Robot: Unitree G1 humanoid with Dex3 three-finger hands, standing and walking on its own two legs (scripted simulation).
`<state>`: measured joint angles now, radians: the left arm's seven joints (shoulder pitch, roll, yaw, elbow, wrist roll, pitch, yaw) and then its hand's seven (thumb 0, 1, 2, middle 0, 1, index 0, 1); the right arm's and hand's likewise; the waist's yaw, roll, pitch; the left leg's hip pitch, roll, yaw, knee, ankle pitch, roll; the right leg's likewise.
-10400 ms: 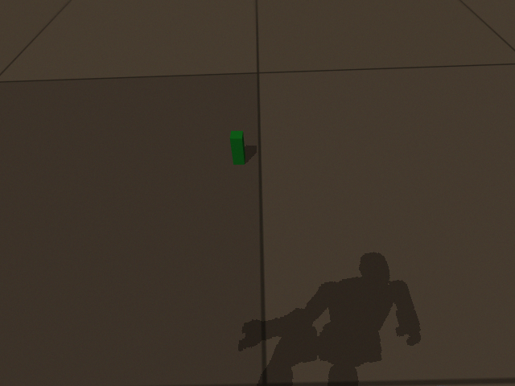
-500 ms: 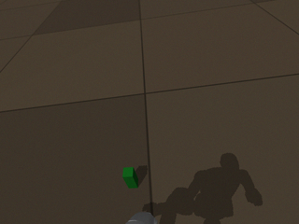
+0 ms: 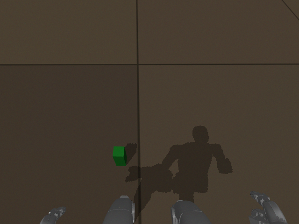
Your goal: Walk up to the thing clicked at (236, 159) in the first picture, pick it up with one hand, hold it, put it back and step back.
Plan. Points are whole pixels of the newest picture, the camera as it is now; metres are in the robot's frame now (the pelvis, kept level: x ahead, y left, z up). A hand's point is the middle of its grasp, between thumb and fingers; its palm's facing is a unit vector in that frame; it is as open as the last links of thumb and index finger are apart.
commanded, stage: walk up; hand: left
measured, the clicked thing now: (120, 156) +0.48 +0.19 -0.65
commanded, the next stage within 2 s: stand in 0.18 s
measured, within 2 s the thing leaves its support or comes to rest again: neither
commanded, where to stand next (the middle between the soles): +0.15 -0.02 m, yaw +0 degrees
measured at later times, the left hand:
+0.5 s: hand out of the picture +0.00 +0.23 -0.12, palm faces -0.04 -0.91 -0.41, open 7.4 cm
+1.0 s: hand out of the picture -0.03 +0.24 -0.13, palm faces -0.08 -0.94 -0.34, open 7.4 cm
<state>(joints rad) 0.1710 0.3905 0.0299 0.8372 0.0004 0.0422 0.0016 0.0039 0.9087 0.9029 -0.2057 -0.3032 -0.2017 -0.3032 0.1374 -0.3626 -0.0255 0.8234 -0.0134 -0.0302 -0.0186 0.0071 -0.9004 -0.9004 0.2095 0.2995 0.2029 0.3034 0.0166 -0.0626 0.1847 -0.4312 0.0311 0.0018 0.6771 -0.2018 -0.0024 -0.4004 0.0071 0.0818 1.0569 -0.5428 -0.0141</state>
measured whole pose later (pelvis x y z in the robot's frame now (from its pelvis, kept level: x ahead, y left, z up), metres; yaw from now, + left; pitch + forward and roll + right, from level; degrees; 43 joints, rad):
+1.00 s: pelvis -0.08 -0.02 +0.03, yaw -3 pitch -2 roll +0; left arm 0.17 0.37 0.00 1.13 0.02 -0.02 -0.02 0.00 0.91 0.90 -0.20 -0.30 -0.20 -0.30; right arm 0.12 -0.35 -0.01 1.11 -0.01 -0.01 0.02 0.01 -0.90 -0.90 0.21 0.30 0.20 0.30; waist 0.01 -0.01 0.05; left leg -0.19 -0.01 -0.02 0.39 -0.16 0.00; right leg -0.19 -0.03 0.02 0.38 -0.16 0.03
